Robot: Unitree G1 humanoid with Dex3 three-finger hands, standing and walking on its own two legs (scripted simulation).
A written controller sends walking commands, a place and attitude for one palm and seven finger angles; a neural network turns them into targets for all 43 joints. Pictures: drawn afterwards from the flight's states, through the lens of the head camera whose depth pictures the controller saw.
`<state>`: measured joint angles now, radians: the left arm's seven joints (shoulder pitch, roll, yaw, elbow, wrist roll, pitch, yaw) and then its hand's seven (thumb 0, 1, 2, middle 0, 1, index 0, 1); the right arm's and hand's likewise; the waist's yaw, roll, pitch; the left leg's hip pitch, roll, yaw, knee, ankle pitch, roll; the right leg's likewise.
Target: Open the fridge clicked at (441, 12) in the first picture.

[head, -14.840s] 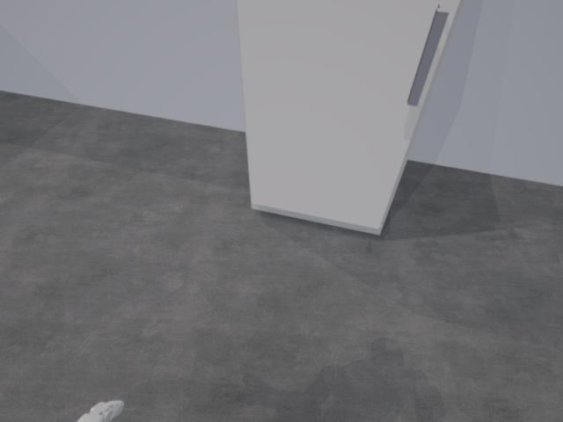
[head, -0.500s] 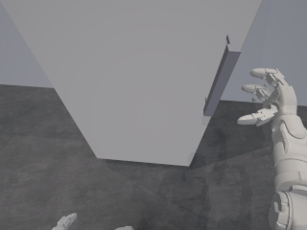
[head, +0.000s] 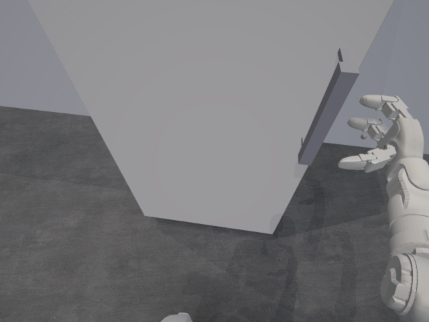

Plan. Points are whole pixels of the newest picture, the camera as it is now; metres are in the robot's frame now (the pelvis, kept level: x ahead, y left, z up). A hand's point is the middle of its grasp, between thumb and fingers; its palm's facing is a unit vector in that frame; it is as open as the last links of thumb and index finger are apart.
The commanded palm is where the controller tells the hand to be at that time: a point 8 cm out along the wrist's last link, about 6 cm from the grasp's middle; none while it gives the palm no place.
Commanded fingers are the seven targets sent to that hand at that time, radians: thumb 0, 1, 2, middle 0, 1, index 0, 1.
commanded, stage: move the hooked fingers beside the handle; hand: right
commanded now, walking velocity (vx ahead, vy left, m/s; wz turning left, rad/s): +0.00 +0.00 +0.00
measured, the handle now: (320, 114) +0.51 -0.12 +0.10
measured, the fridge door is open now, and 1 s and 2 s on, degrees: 0 0 0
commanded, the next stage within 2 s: feel for the door with the fingertips in 1.26 s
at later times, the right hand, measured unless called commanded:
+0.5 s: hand (367, 137) +0.46 -0.20 +0.11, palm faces +0.00 +1.00 +0.01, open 14.0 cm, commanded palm +0.43 -0.25 +0.11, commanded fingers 0.00 0.50 -0.30 0.30 1.20 0.30 1.20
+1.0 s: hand (367, 135) +0.45 -0.20 +0.12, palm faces +0.00 +1.00 -0.01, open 14.0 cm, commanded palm +0.43 -0.24 +0.11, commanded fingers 0.00 0.50 -0.30 0.30 1.20 0.30 1.20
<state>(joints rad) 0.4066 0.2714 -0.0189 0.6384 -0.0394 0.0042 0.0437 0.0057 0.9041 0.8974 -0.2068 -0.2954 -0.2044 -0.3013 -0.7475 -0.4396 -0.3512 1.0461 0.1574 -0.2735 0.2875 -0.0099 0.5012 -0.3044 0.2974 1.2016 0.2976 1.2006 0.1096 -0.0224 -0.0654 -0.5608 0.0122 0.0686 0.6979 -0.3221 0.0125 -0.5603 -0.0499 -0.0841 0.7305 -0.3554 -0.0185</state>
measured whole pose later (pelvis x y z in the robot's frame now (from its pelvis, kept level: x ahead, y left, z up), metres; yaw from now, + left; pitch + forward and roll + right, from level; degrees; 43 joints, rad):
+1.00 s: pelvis +0.00 -0.01 +0.00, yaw +0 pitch +11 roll +1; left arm 0.38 0.26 -0.02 0.63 -0.04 0.01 0.04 0.00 0.90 0.90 -0.21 -0.30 -0.20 -0.30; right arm -0.72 -0.40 -0.31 0.95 0.17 -0.30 0.26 -0.01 0.50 -0.30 0.30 1.20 0.30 1.20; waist 0.09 -0.02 -0.07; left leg -0.56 0.02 0.07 0.71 -0.33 0.00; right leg -0.58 -0.05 -0.07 0.76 -0.37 -0.02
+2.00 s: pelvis -0.01 +0.01 +0.00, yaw -1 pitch +11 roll +1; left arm 0.36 0.25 -0.02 0.65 -0.03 -0.01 0.03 0.00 0.90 0.90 -0.21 -0.30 -0.20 -0.30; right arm -0.84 -0.36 -0.29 1.07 0.12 -0.30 0.17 -0.01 0.50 -0.30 0.31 1.21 0.30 1.20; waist 0.11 -0.02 -0.06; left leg -0.59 0.01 0.08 0.73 -0.33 0.02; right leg -0.59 -0.05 -0.07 0.75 -0.35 -0.01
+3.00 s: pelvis +0.00 +0.00 +0.00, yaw -1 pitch +11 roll +1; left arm 0.35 0.26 0.00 0.65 -0.03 -0.01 0.01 0.00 0.90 0.90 -0.21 -0.30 -0.20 -0.30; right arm -0.78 -0.26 -0.21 0.98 0.14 -0.31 0.12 -0.01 0.50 -0.30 0.30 1.20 0.30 1.20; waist 0.09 -0.02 -0.07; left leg -0.58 0.02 0.08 0.73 -0.34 0.01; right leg -0.58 -0.04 -0.07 0.75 -0.37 -0.02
